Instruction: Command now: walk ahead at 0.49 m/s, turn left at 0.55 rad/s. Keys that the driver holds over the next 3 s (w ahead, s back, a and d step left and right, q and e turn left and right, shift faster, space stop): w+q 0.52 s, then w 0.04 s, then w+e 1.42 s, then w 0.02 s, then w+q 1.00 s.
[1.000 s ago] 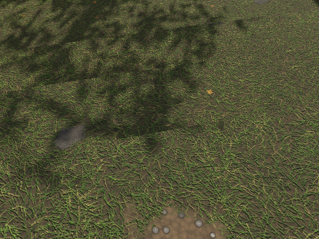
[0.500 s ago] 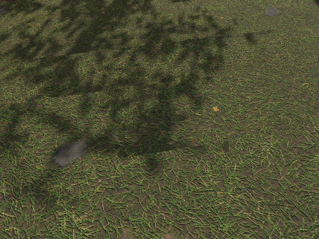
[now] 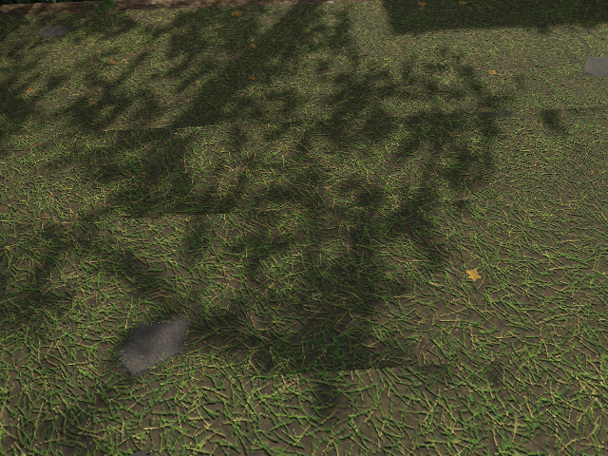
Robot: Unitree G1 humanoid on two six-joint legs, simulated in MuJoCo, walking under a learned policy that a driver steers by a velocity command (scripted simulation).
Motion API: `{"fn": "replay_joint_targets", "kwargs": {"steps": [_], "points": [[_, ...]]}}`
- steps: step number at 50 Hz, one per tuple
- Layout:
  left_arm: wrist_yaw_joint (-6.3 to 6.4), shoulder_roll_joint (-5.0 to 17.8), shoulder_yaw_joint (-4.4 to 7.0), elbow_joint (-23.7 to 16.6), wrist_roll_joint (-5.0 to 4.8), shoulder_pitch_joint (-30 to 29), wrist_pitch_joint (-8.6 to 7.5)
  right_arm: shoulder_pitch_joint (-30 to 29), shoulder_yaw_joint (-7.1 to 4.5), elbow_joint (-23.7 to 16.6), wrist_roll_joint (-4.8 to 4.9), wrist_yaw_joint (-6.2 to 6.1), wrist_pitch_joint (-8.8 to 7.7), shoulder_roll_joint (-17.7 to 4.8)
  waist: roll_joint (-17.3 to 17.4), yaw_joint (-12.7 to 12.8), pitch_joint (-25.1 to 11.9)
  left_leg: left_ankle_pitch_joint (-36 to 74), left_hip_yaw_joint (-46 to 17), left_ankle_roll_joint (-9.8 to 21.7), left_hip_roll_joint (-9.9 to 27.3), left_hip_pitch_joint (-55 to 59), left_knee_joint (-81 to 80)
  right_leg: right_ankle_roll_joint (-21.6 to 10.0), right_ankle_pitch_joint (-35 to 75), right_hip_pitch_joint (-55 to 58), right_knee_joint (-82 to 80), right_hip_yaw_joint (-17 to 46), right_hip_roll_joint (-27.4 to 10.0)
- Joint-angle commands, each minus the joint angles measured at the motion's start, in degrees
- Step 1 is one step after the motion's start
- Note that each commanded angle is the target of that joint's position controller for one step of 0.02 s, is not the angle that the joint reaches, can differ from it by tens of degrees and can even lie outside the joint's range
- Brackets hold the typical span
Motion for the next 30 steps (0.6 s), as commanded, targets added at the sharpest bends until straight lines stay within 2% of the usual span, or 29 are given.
{"fn": "replay_joint_targets", "kwargs": {"steps": [1,2,3,4,5,6,7,8,9,10,11,12,13,14,15,16,18,20,21,23,24,25,26,27,28,29,30], "points": [[-1.33,2.91,-0.24,-1.99,-0.30,0.56,1.80,1.04,-2.44,-3.09,0.97,0.74,-1.26,-12.33,2.18,2.57,8.99,-3.92,-13.20,7.09,5.84,-30.85,-13.67,-0.13,4.72,34.45,-16.30,-7.73,3.07],[-0.81,5.06,0.68,-1.22,-0.86,0.07,1.23,2.53,-2.26,-2.78,0.88,1.85,-0.61,-11.88,1.84,1.77,9.93,-4.67,-15.73,7.75,6.85,-25.20,-10.65,-1.19,6.70,33.56,-22.51,-7.84,3.57],[-0.22,5.23,0.89,0.78,-0.17,3.47,0.57,3.37,-2.02,-1.94,2.52,2.37,0.52,-11.52,0.75,3.32,9.89,-3.83,-18.22,7.86,5.62,-17.39,-5.07,-1.83,8.91,35.71,-33.90,-6.14,3.31],[0.43,6.96,1.88,4.66,-0.11,12.68,0.25,-0.29,-1.83,-2.19,3.24,3.35,2.15,-13.09,1.59,8.78,9.53,2.99,-20.48,6.69,6.10,-12.87,5.66,-4.09,14.37,40.19,-40.64,-5.25,-0.26],[0.72,11.18,4.16,8.98,0.00,24.21,-0.60,0.46,-1.09,-2.52,1.58,4.62,2.86,-11.13,0.52,12.21,5.27,19.51,-18.36,3.23,6.46,-14.42,16.66,-8.84,16.49,50.97,-36.74,-5.76,-4.76],[0.09,12.53,5.72,10.78,-0.51,33.25,-1.59,10.69,0.24,-1.72,0.49,5.51,2.31,-2.14,-11.73,8.76,-15.02,8.05,-7.91,-2.19,1.86,-30.39,41.30,-23.69,50.10,80.42,-6.41,-0.50,-14.55],[-0.29,11.90,5.96,9.45,0.20,34.75,-1.35,11.93,0.42,-2.89,0.86,5.41,2.90,-2.34,-12.43,11.67,-23.28,-3.12,-2.63,-4.21,1.09,-45.25,56.89,-29.77,46.42,89.96,-5.06,9.16,-22.14],[1.08,11.89,6.67,8.50,0.97,32.34,-0.40,1.17,0.08,-7.22,0.54,4.96,3.65,-3.97,-5.89,15.21,-16.20,2.72,-1.03,-5.32,3.35,-53.57,61.21,-25.96,25.72,81.23,-12.95,14.22,-21.51],[1.64,12.33,6.84,8.84,0.24,25.30,0.04,-6.02,-0.45,-9.70,0.74,3.72,3.71,-3.90,-3.47,13.63,-5.87,12.54,-1.99,-6.43,7.34,-60.47,60.86,-24.93,-12.53,65.78,-22.50,19.39,-23.09],[1.54,6.04,4.83,9.82,0.22,21.26,-0.43,-9.53,-0.41,-9.37,1.12,2.94,3.94,-3.24,2.27,11.48,0.38,22.89,-2.98,-4.12,11.11,-55.99,50.78,-20.42,-28.08,51.36,-29.15,11.91,-17.55],[2.55,-1.65,2.30,8.60,-0.82,16.75,-2.00,-11.98,0.36,-10.20,-0.05,2.29,3.84,-1.07,2.44,7.75,3.71,35.73,-6.76,-2.72,17.41,-48.02,29.44,-21.19,-23.49,38.45,-34.45,11.00,-19.39],[3.10,-4.57,1.20,8.40,-0.83,13.81,-3.21,-13.06,0.47,-9.40,-0.98,2.95,4.48,-0.94,1.38,5.65,7.50,39.09,-5.06,-2.03,20.59,-38.95,20.63,-21.78,-18.17,28.04,-38.58,6.74,-17.52],[4.13,-4.76,1.27,8.91,-2.29,11.82,-4.72,-13.61,-0.19,-8.74,-0.67,3.74,4.89,-2.13,1.14,5.89,6.54,46.50,-2.33,-2.12,20.34,-30.77,5.46,-20.75,-17.08,22.52,-40.91,-1.87,-12.10],[4.89,-2.02,1.56,9.80,-2.83,12.09,-5.35,-16.17,-0.17,-8.75,-0.46,4.44,5.23,-1.64,-2.03,6.20,6.01,48.62,0.39,-2.65,19.68,-26.16,-1.81,-19.61,-18.02,22.35,-42.13,-4.31,-11.10],[5.17,0.09,1.85,12.39,-2.38,14.66,-5.85,-17.84,-0.18,-9.15,0.01,4.96,5.68,-1.45,-2.66,6.55,5.39,49.84,0.91,-2.19,19.78,-24.48,-5.44,-18.70,-14.85,24.02,-42.29,-6.36,-11.11],[5.17,3.43,2.73,13.26,-2.46,15.50,-6.03,-18.92,-0.11,-10.14,0.17,5.49,5.82,-1.45,-1.47,6.28,5.75,48.52,1.90,-2.06,18.79,-22.35,-9.79,-18.43,-8.24,25.08,-42.27,-7.24,-12.59],[4.55,8.27,4.45,14.18,-2.42,14.92,-5.92,-21.56,-0.42,-11.82,1.08,5.54,5.94,-2.14,0.67,6.02,5.90,48.41,2.67,-1.47,16.75,-18.63,-16.38,-17.41,-1.76,29.43,-41.77,-10.66,-13.09],[4.28,8.07,4.82,15.30,-2.18,15.49,-5.71,-24.50,-1.27,-12.53,1.35,4.82,5.83,-3.67,0.12,7.09,6.68,49.83,2.41,-1.06,15.76,-20.49,-20.52,-16.25,-2.19,37.45,-40.41,-13.72,-12.79],[4.37,8.32,5.17,15.84,-2.11,16.32,-5.63,-26.59,-1.72,-12.95,1.17,4.55,5.63,-4.65,0.54,7.94,6.94,48.11,2.78,-1.08,15.20,-21.10,-22.31,-15.77,-1.30,41.15,-39.73,-15.01,-12.71],[4.78,8.53,5.89,17.17,-2.30,19.32,-5.00,-29.88,-2.55,-13.85,0.69,4.02,5.47,-5.57,-0.93,9.40,7.28,42.75,4.85,-1.14,13.48,-20.37,-24.69,-14.96,2.55,47.08,-37.54,-17.44,-12.73],[4.82,9.07,6.26,17.60,-2.16,20.17,-4.60,-30.75,-3.07,-14.19,0.56,3.66,5.28,-6.42,-1.62,9.34,7.05,39.32,6.38,-0.86,11.99,-17.81,-25.11,-14.67,8.04,48.29,-35.60,-18.50,-12.95],[4.81,10.36,6.84,17.09,-2.14,19.47,-4.25,-30.38,-3.90,-14.38,0.89,3.28,4.97,-7.67,-2.66,8.15,6.06,37.02,8.41,-0.49,9.88,-13.00,-25.28,-14.27,16.12,47.87,-32.30,-20.03,-12.82],[4.70,11.34,7.21,17.02,-2.09,18.80,-4.02,-28.40,-5.04,-13.94,1.54,2.76,4.34,-9.48,-2.72,5.88,4.36,37.90,10.11,0.88,7.36,-5.05,-26.78,-12.93,24.48,45.36,-26.44,-22.31,-11.59],[4.05,11.04,7.19,16.63,-1.37,19.07,-4.01,-21.36,-6.98,-11.56,2.27,1.73,3.37,-12.83,-1.60,3.31,-0.10,42.89,10.05,3.06,5.08,10.64,-24.75,-10.72,26.78,36.40,-15.72,-24.08,-8.87],[2.63,6.49,5.68,16.71,0.43,23.03,-4.23,-8.89,-8.64,-7.91,2.14,0.39,3.18,-15.97,5.37,1.13,-11.73,54.51,0.42,10.80,10.45,38.95,-19.48,-5.81,10.09,16.77,2.10,-23.98,-5.36],[-0.53,1.74,3.27,15.93,0.57,25.96,-4.33,4.40,-8.51,-4.18,1.88,-0.10,3.83,-17.37,11.47,-1.88,-25.63,47.12,-30.38,21.34,28.12,57.48,-33.76,-3.45,-44.61,3.74,14.59,-16.93,3.66],[-1.54,5.49,4.89,12.97,-3.75,8.41,-3.80,9.47,-8.99,-1.33,0.31,-0.22,3.15,-15.32,2.81,-9.14,-9.99,34.83,-32.93,14.38,27.26,48.90,-41.95,-5.85,-45.30,-7.99,22.03,-7.01,4.55]]}}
